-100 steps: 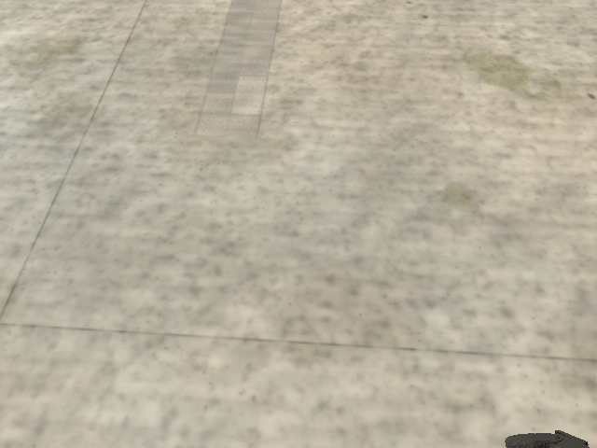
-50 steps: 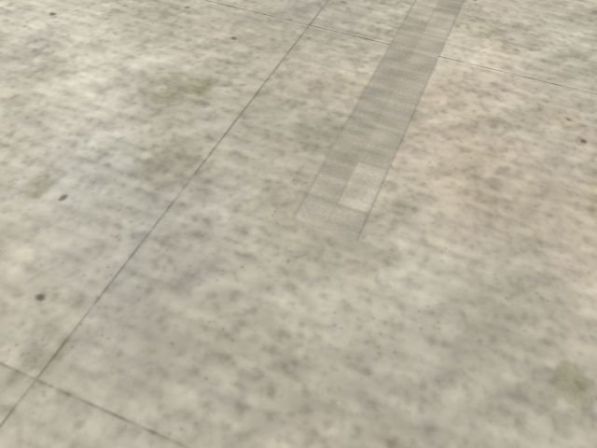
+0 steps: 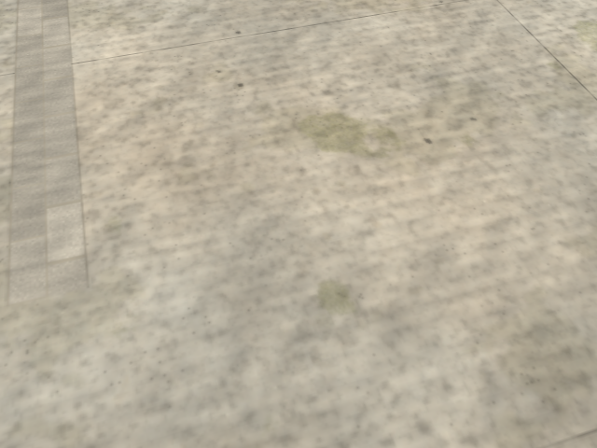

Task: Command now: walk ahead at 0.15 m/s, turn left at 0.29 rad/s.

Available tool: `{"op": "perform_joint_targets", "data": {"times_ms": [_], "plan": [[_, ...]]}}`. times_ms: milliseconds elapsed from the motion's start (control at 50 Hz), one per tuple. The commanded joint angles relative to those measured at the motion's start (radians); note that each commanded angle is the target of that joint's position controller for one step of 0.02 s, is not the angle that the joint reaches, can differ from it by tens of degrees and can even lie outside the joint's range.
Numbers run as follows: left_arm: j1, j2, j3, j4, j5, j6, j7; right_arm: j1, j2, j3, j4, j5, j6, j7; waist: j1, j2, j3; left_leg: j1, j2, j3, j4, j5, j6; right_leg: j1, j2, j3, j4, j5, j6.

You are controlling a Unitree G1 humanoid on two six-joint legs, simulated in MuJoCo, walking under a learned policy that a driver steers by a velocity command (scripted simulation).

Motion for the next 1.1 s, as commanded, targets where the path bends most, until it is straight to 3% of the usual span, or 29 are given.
{"op": "perform_joint_targets", "data": {"times_ms": [20, 40, 60, 100, 200, 220, 300, 380, 400, 440, 460, 480, 500, 520, 540, 560, 580, 620, 680, 740, 840, 900, 940, 960, 980, 1000, 1040, 1060, 1100], "plan": [[0.203, 0.284, 0.092, -0.008, 0.026, -0.016, 0.002, -0.101, -0.117, -0.033, -0.134, 0.032, -0.035, 0.005, 0.107, -0.328, -0.117, -0.337, -0.057, 0.075, 0.188, -0.316, 0.031, 0.222, -0.337, 0.333, -0.231, -0.269, -0.223], [0.203, 0.252, 0.086, -0.027, 0.025, -0.04, -0.001, -0.165, -0.191, -0.053, -0.156, 0.03, -0.041, 0.003, 0.153, -0.264, -0.035, -0.453, 0.028, 0.022, 0.386, -0.303, 0.016, 0.197, -0.407, 0.465, -0.344, -0.52, -0.28], [0.17, 0.21, 0.072, -0.023, 0.02, -0.066, 0.006, -0.162, -0.193, -0.066, -0.152, 0.036, -0.041, 0.006, 0.125, -0.238, 0.018, -0.546, 0.04, -0.009, 0.499, -0.246, 0.028, 0.21, -0.394, 0.465, -0.361, -0.553, -0.254], [0.121, 0.157, 0.059, -0.019, -0.009, -0.104, 0.014, -0.08, -0.152, -0.064, -0.112, 0.017, -0.04, 0.014, 0.081, -0.177, 0.043, -0.634, 0.07, -0.039, 0.59, -0.115, 0.02, 0.278, -0.35, 0.336, -0.36, -0.398, -0.195], [0.15, 0.132, 0.056, 0.006, 0.008, -0.138, 0.007, -0.08, -0.115, -0.055, -0.121, 0.019, -0.044, 0.037, 0.086, -0.128, 0.045, -0.633, 0.111, 0.009, 0.676, 0.09, -0.023, 0.247, -0.306, 0.049, -0.389, -0.125, -0.157], [0.211, 0.16, 0.054, 0.037, 0.055, -0.128, -0.008, -0.137, -0.132, -0.061, -0.134, -0.097, -0.008, 0.084, 0.092, -0.046, 0.062, -0.579, 0.082, 0.057, 0.664, 0.058, -0.016, 0.173, -0.297, -0.005, -0.419, -0.163, -0.149], [0.19, 0.177, 0.062, 0.06, 0.048, -0.135, -0.005, -0.174, -0.133, -0.056, -0.16, -0.056, 0.017, 0.137, 0.074, -0.136, 0.122, -0.549, 0.132, 0.082, 0.51, 0.118, 0.018, 0.171, -0.321, -0.14, -0.459, -0.132, -0.121], [0.239, 0.201, 0.07, 0.109, 0.053, -0.125, -0.003, -0.269, -0.122, -0.035, -0.195, -0.055, 0.015, 0.138, 0.101, -0.118, 0.159, -0.49, 0.132, 0.187, 0.33, -0.007, 0.11, 0.278, -0.343, -0.258, -0.449, -0.014, -0.117], [0.233, 0.21, 0.07, 0.118, 0.052, -0.119, -0.003, -0.261, -0.118, -0.03, -0.197, -0.053, 0.017, 0.132, 0.085, -0.12, 0.149, -0.422, 0.103, 0.227, 0.283, -0.072, 0.142, 0.288, -0.334, -0.302, -0.394, 0.177, -0.111], [0.24, 0.258, 0.075, 0.137, 0.046, -0.103, -0.007, -0.09, -0.152, -0.046, -0.156, -0.041, 0.01, 0.1, -0.013, -0.129, 0.003, -0.126, -0.045, 0.318, 0.271, -0.202, 0.2, 0.291, -0.33, -0.359, -0.067, 0.883, -0.113], [0.202, 0.289, 0.078, 0.124, 0.032, -0.093, -0.013, 0.138, -0.185, -0.067, -0.091, -0.034, -0.005, 0.084, -0.134, -0.103, -0.126, 0.172, -0.115, 0.312, 0.208, -0.152, 0.224, 0.184, -0.316, -0.37, 0.235, 1.058, -0.103], [0.203, 0.243, 0.062, 0.097, 0.04, -0.1, -0.018, 0.337, -0.277, -0.105, -0.022, -0.043, -0.009, 0.069, -0.204, 0.009, -0.25, 0.521, -0.068, 0.131, 0.149, -0.232, 0.229, -0.086, -0.278, -0.348, 0.582, 0.748, -0.068], [0.158, 0.088, 0.026, -0.019, 0.033, -0.12, -0.04, 0.249, -0.433, -0.134, -0.035, -0.024, 0.0, 0.056, -0.081, 0.406, -0.282, 0.684, 0.192, -0.529, -0.197, -0.655, 0.318, -0.522, -0.044, -0.238, 0.926, -0.188, -0.001], [0.049, 0.156, 0.026, -0.06, 0.052, -0.137, -0.047, 0.244, -0.416, -0.132, -0.085, -0.021, -0.002, 0.056, -0.122, 0.193, -0.314, 0.67, 0.259, -0.754, -0.328, -0.65, 0.33, -0.615, -0.037, -0.012, 1.012, -0.135, -0.01], [-0.034, 0.169, 0.027, -0.074, 0.044, -0.146, -0.048, 0.249, -0.375, -0.119, -0.047, -0.035, -0.003, 0.047, -0.115, 0.093, -0.197, 0.606, 0.258, -0.669, -0.312, -0.506, 0.314, -0.677, -0.073, -0.002, 1.015, -0.06, -0.028], [0.018, 0.146, 0.015, -0.05, 0.041, -0.154, -0.042, 0.247, -0.334, -0.108, -0.027, -0.043, -0.014, 0.035, -0.055, 0.036, -0.088, 0.444, 0.238, -0.567, -0.291, -0.334, 0.298, -0.633, -0.121, -0.013, 0.934, -0.005, -0.036], [0.033, 0.132, 0.007, -0.043, 0.056, -0.146, -0.039, 0.195, -0.3, -0.097, -0.032, -0.041, -0.028, 0.028, -0.009, 0.001, -0.059, 0.305, 0.184, -0.458, -0.276, -0.267, 0.283, -0.549, -0.158, -0.002, 0.855, 0.006, -0.035], [0.089, 0.132, 0.002, -0.021, 0.072, -0.108, -0.04, 0.12, -0.245, -0.073, -0.054, -0.03, -0.046, 0.028, 0.053, 0.033, -0.027, 0.132, 0.112, -0.356, -0.314, -0.209, 0.292, -0.447, -0.172, -0.002, 0.786, 0.005, -0.017], [-0.016, 0.128, -0.005, -0.047, 0.074, -0.074, -0.045, 0.161, -0.219, -0.06, -0.039, -0.017, -0.073, 0.033, 0.042, 0.003, 0.058, 0.055, 0.065, -0.306, -0.389, -0.129, 0.31, -0.497, -0.17, -0.043, 0.636, 0.047, 0.019], [-0.18, 0.11, -0.018, -0.091, 0.056, -0.082, -0.055, 0.231, -0.212, -0.056, -0.006, -0.019, -0.086, 0.033, -0.009, 0.007, 0.108, 0.105, 0.042, -0.267, -0.425, 0.114, 0.287, -0.538, -0.127, -0.084, 0.39, 0.235, 0.03], [-0.28, 0.075, -0.037, -0.081, 0.027, -0.105, -0.071, 0.311, -0.191, -0.034, 0.081, -0.003, -0.123, 0.023, -0.067, 0.038, 0.074, 0.286, 0.073, -0.118, -0.478, 0.654, 0.173, -0.351, -0.051, -0.182, 0.06, 0.519, -0.083], [-0.151, 0.143, -0.015, -0.033, 0.017, -0.106, -0.06, 0.293, -0.271, -0.046, 0.103, -0.031, -0.125, 0.003, 0.012, 0.11, -0.033, 0.482, 0.137, -0.044, -0.303, 1.254, 0.113, -0.202, 0.057, -0.212, 0.048, 0.342, -0.144], [0.219, 0.217, 0.02, 0.083, -0.002, -0.099, -0.033, 0.224, -0.282, -0.055, 0.109, -0.086, -0.096, -0.015, 0.2, 0.126, -0.175, 0.498, 0.157, 0.009, 0.106, 1.429, 0.096, 0.077, 0.101, -0.203, 0.055, 0.227, -0.176], [0.457, 0.255, 0.043, 0.147, -0.002, -0.09, -0.019, 0.131, -0.278, -0.054, 0.09, -0.095, -0.087, -0.023, 0.334, 0.077, -0.246, 0.31, 0.115, 0.061, 0.494, 1.252, 0.086, 0.334, 0.028, -0.116, 0.076, 0.116, -0.223], [0.477, 0.358, 0.075, 0.164, 0.032, -0.088, -0.017, 0.202, -0.126, -0.019, 0.037, -0.052, -0.098, -0.003, 0.216, -0.293, -0.293, -0.215, -0.09, 0.061, 1.038, 0.182, 0.002, 0.662, -0.227, 0.43, 0.087, -0.078, -0.421], [0.368, 0.273, 0.065, 0.163, 0.01, -0.08, -0.038, 0.203, -0.153, -0.005, 0.021, -0.049, -0.13, 0.01, 0.168, -0.266, -0.345, -0.392, -0.148, -0.029, 1.103, -0.157, 0.014, 0.661, -0.304, 0.882, -0.184, -0.174, -0.484], [0.26, 0.175, 0.052, 0.157, 0.008, -0.088, -0.045, 0.039, -0.187, 0.011, -0.017, -0.061, -0.148, 0.021, 0.122, 0.028, -0.139, -0.418, -0.013, -0.079, 0.973, -0.041, 0.04, 0.395, -0.259, 0.672, -0.238, -0.18, -0.434], [0.262, 0.14, 0.041, 0.175, 0.012, -0.093, -0.038, -0.012, -0.17, 0.019, -0.037, -0.073, -0.145, 0.027, 0.089, 0.083, -0.053, -0.38, 0.019, -0.063, 0.882, -0.04, 0.044, 0.241, -0.209, 0.575, -0.261, -0.114, -0.391], [0.256, 0.137, 0.029, 0.207, 0.011, -0.107, -0.028, -0.031, -0.128, 0.038, -0.075, -0.103, -0.112, 0.035, 0.012, 0.053, 0.034, -0.325, 0.051, -0.043, 0.767, -0.079, 0.024, 0.032, -0.123, 0.458, -0.296, -0.021, -0.362]]}}
Velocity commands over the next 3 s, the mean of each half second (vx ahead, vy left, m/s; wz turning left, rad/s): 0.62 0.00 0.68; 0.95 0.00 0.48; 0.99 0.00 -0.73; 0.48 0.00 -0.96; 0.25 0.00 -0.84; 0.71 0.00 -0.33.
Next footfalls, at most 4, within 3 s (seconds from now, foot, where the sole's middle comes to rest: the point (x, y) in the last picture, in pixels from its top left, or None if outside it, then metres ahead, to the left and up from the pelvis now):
0.46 left None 0.28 0.25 -0.77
0.96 right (111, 348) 0.72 0.46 -0.77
1.38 left None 0.95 0.85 -0.77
1.76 right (60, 162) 1.37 0.73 -0.77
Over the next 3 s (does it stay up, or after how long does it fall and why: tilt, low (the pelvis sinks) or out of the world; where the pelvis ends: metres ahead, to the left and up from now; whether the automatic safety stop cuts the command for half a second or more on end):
stays up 1.59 0.67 -0.02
